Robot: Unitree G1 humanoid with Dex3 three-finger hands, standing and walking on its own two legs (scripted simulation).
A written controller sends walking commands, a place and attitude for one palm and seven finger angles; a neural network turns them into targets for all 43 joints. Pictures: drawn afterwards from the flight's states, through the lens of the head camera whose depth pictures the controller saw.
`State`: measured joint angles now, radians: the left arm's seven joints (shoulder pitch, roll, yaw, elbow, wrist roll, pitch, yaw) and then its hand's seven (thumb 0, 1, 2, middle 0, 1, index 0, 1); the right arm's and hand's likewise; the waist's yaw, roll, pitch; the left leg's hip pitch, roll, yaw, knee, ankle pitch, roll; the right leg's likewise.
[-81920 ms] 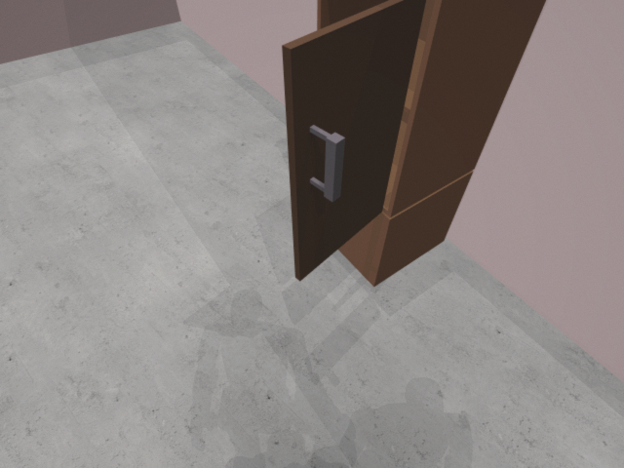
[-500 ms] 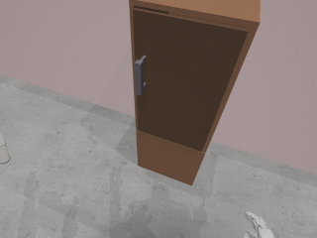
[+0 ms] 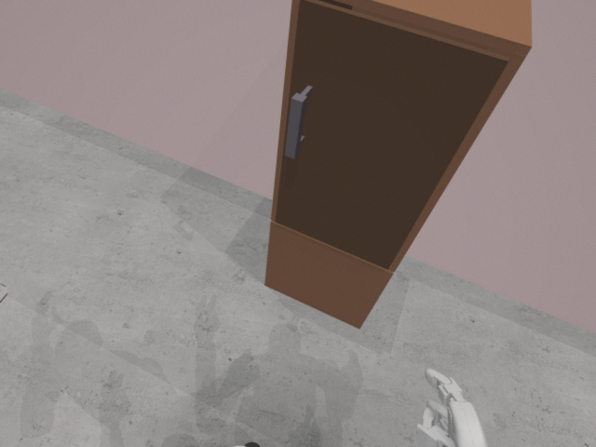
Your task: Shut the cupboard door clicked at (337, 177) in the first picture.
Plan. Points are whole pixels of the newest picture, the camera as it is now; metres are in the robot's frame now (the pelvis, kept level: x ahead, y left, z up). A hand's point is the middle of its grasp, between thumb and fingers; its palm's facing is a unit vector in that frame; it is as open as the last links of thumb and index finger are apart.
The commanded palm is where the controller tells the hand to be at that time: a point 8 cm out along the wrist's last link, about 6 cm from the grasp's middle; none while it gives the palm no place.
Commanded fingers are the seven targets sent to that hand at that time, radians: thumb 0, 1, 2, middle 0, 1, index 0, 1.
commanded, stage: step back with the hand held close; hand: left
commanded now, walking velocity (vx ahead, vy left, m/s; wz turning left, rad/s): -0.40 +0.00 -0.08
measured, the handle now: (299, 122) +0.70 +0.09 +0.04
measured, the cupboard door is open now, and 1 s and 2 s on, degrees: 0 0 0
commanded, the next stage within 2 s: stop stepping back and stand still in 0.10 s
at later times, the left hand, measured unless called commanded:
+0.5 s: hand out of the picture +0.06 +0.29 +0.17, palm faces +0.57 -0.75 -0.33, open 7.4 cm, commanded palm +0.00 +0.30 +0.18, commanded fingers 0.00 0.90 0.90 -0.20 -0.30 -0.20 -0.30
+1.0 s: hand out of the picture +0.02 +0.29 +0.14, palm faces +0.49 -0.77 -0.40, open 7.4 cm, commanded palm none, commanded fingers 0.00 0.90 0.90 -0.20 -0.30 -0.20 -0.30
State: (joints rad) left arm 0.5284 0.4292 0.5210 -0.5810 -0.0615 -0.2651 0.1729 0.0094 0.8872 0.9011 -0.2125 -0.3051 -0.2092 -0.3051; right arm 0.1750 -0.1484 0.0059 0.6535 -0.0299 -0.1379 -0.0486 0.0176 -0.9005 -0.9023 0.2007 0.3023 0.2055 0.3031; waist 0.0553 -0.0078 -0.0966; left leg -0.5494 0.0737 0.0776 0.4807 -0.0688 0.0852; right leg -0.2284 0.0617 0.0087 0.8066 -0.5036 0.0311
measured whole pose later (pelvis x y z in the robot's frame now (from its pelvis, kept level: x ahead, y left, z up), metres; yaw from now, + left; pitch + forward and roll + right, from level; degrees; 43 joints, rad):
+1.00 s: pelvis -0.17 +0.02 +0.00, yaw -2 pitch -1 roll +0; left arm 0.50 0.35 0.38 -0.29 -0.03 -0.18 0.17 0.01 0.89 0.90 -0.21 -0.30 -0.21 -0.30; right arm 0.29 -0.26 -0.01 0.68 -0.01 -0.07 -0.07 0.02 -0.90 -0.90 0.20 0.30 0.21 0.30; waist 0.03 0.02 -0.07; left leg -0.45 0.05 0.06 0.78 -0.28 0.00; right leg -0.15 -0.03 -0.08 0.50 -0.33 0.00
